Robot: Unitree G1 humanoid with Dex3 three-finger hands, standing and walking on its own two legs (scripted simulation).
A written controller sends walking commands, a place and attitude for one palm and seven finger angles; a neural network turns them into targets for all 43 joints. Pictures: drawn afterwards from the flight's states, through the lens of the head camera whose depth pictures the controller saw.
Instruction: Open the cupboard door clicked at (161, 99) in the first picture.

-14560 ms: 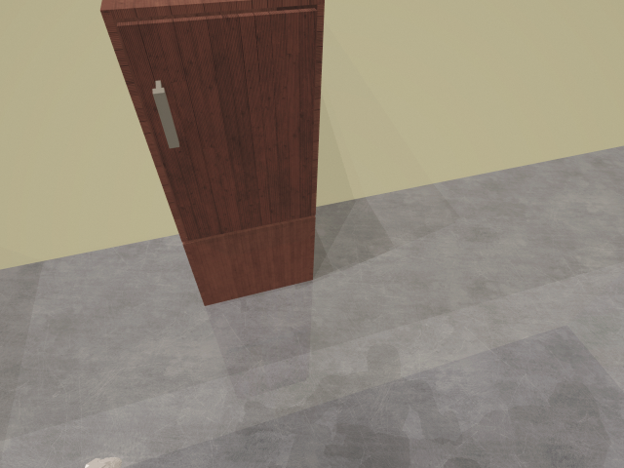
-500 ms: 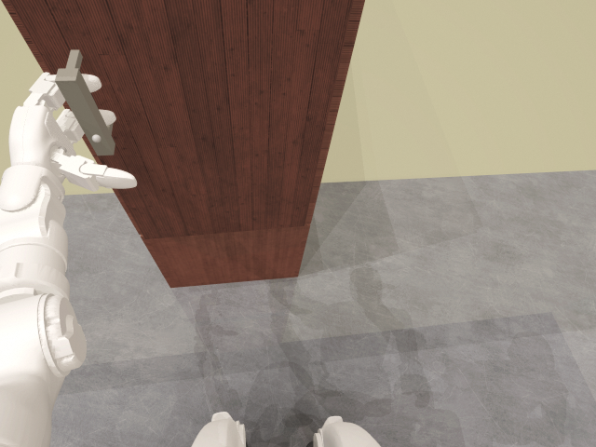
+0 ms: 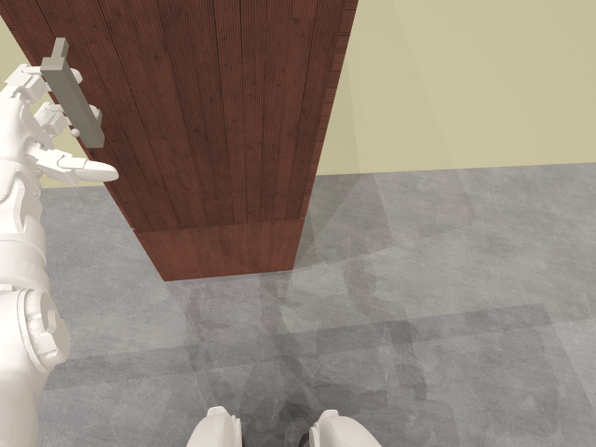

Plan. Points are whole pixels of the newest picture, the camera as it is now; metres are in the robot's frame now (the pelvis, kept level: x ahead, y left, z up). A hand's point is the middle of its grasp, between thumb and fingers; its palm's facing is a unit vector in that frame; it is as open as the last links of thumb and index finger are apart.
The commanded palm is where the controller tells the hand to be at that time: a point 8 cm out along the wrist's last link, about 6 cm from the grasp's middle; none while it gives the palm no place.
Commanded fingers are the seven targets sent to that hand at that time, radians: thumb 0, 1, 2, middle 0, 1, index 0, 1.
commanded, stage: close the thumb around the handle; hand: left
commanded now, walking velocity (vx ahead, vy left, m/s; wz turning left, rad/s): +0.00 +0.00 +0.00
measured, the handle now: (78, 96) +0.55 +0.26 +0.10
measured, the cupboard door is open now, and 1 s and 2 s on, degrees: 1 6 49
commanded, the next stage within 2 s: pull the door open along its arc in 0.58 s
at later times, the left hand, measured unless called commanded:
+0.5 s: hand (86, 128) +0.50 +0.24 +0.09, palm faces +0.04 -1.00 +0.00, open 6.2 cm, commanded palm +0.48 +0.29 +0.10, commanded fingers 0.00 0.90 0.90 -0.40 -1.35 -0.40 -1.35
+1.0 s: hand (94, 150) +0.47 +0.23 +0.09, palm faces +0.05 -1.00 +0.00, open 6.0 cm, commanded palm +0.41 +0.27 +0.10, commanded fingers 0.00 0.90 0.90 -0.40 -1.35 -0.40 -1.35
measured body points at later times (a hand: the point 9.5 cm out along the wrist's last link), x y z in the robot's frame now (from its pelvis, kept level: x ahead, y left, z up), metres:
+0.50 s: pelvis +0.00 +0.01 +0.00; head +0.11 +0.04 +0.43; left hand +0.49 +0.30 +0.10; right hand +0.00 -0.26 -0.10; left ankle +0.02 +0.10 -0.68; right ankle -0.01 -0.11 -0.68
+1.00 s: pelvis +0.01 +0.01 +0.01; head +0.10 +0.02 +0.45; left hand +0.46 +0.28 +0.10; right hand +0.02 -0.26 -0.10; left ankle +0.02 +0.10 -0.68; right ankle -0.01 -0.11 -0.68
